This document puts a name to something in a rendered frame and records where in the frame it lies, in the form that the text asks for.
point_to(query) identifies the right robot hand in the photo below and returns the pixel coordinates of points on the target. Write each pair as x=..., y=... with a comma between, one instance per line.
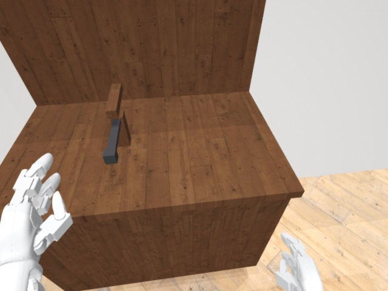
x=304, y=274

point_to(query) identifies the tap lever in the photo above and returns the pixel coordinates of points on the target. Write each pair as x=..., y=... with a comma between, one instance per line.
x=110, y=154

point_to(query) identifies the counter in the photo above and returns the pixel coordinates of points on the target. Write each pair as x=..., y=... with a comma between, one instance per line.
x=201, y=182

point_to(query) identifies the left robot hand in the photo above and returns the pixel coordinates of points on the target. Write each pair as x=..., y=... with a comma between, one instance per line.
x=21, y=218

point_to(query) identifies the robot left forearm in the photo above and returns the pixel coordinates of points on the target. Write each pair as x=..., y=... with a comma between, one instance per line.
x=21, y=275

